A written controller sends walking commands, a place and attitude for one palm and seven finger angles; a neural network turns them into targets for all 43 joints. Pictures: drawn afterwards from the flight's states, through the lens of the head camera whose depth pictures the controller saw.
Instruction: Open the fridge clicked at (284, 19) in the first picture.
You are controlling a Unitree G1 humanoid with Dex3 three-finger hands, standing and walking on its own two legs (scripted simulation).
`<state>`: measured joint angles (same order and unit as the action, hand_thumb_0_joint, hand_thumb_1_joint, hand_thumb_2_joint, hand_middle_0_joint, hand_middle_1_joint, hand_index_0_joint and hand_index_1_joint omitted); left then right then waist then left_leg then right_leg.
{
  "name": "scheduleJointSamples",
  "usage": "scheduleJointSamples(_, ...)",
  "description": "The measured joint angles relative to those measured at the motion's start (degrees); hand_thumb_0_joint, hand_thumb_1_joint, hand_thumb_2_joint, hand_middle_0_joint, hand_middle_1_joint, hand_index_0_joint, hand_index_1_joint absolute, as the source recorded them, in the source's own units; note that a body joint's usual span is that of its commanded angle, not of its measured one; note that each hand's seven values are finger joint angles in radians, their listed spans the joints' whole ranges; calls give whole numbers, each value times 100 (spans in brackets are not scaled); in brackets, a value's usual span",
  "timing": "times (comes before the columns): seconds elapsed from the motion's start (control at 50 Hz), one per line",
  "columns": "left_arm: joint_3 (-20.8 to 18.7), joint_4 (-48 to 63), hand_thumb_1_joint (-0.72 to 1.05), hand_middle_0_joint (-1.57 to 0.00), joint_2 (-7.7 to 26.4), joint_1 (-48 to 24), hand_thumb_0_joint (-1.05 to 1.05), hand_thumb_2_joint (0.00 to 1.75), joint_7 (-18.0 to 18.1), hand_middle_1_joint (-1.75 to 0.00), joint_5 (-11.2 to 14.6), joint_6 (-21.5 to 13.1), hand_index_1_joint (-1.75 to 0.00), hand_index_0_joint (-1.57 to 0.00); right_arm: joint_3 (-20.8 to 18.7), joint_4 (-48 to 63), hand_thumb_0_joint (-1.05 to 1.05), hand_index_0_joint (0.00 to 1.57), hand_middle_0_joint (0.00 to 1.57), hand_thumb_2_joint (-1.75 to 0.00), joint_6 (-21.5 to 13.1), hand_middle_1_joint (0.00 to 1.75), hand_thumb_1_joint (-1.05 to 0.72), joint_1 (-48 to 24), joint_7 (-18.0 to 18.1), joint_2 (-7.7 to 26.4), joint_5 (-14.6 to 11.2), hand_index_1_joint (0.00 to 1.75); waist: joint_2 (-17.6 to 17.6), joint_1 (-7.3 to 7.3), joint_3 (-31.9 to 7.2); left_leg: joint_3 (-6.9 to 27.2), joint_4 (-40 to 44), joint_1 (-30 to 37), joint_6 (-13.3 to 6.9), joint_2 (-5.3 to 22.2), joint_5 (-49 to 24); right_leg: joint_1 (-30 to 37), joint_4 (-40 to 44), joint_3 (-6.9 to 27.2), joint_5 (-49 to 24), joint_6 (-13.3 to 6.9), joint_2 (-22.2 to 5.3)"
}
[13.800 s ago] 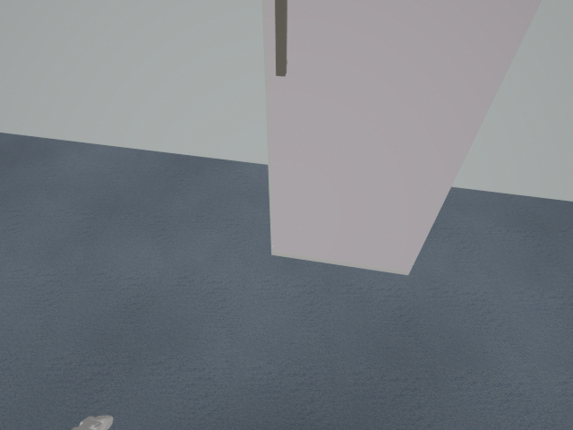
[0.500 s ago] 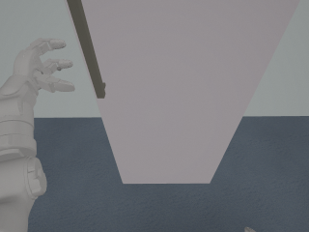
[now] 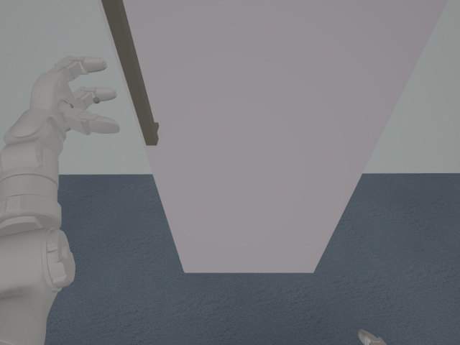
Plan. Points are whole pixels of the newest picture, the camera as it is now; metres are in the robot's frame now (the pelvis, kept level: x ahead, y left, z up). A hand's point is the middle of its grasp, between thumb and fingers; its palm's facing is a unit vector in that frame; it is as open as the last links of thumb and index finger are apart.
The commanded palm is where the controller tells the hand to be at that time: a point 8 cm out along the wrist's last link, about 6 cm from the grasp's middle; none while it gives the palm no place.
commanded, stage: feel for the door with the fingertips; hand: left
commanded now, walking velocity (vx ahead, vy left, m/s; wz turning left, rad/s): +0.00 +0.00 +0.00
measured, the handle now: (133, 57) +0.51 +0.18 +0.27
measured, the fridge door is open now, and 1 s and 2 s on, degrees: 0 0 0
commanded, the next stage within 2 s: slide the fingers in behind the handle in 0.88 s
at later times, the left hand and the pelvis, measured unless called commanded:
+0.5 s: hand (118, 97) +0.44 +0.19 +0.23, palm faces +0.05 -1.00 -0.01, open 14.0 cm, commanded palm +0.42 +0.25 +0.22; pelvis +0.00 +0.00 +0.00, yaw -1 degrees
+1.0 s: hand (123, 87) +0.47 +0.19 +0.24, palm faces +0.02 -1.00 -0.01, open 13.7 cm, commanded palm +0.45 +0.24 +0.22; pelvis +0.00 +0.00 +0.00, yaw +0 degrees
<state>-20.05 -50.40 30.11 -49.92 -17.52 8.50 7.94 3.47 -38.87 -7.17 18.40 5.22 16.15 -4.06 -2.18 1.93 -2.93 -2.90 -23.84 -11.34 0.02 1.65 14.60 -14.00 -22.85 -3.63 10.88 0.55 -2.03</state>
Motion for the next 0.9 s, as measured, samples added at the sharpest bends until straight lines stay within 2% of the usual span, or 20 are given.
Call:
scheduleJointSamples(0.14, 128, 75, -50, -30, -83, -44, -1, 30, -54, -120, 130, -86, -120, -29, -26, -78, 1, 20, 20, -90, -22, 30, -90, 101, 23, 24, -9, 30, 14, -37, 19, 17, 5, 12, 11, 13, 1, 27, 24, -16, -3, -9, 13)
scheduleJointSamples(0.4, 168, 459, -50, -30, -554, 72, -1, 30, 378, -120, 104, 47, -121, -29, -68, -87, 1, 20, 20, -90, 18, 30, -90, 8, -47, -9, 28, 30, -16, -30, 6, -36, 65, 83, 18, 22, -12, 49, 31, 37, -8, -14, 28)
scheduleJointSamples(0.5, 124, 365, -50, -30, -470, 29, -1, 30, 451, -120, -21, 91, -121, -29, -32, -51, 1, 20, 20, -90, 69, 30, -90, -77, -32, -57, 38, 30, -10, -15, 15, -43, 92, 115, 26, 35, -29, 68, 41, 44, -17, -26, 42)
scheduleJointSamples(0.66, 229, -203, -50, -30, -268, -351, -1, 30, 314, -120, -6, -12, -120, -29, -6, -82, 1, 20, 20, -90, 46, 30, -90, -83, 37, -30, 24, 30, 7, -11, 38, 31, 42, 32, 33, 31, -41, 38, 36, -26, -24, -34, 33)
scheduleJointSamples(0.78, 318, -709, -50, -30, -184, -730, -1, 30, 298, -120, -52, -234, -120, -29, -35, -160, 1, 20, 20, -90, -40, 30, -90, 2, 63, 37, 56, 30, 15, 57, 72, 68, -20, -131, 22, 6, -48, -97, -2, -59, -33, -25, 5)
scheduleJointSamples(0.9, 234, -953, -50, -31, -199, -914, -1, 30, 302, -121, -78, -452, -121, -30, -76, -240, 1, 20, 20, -90, -64, 30, -90, 193, 24, 61, 84, 30, 31, 138, 55, 22, -34, -211, 10, 2, -35, -201, -25, -11, -35, -11, 3)
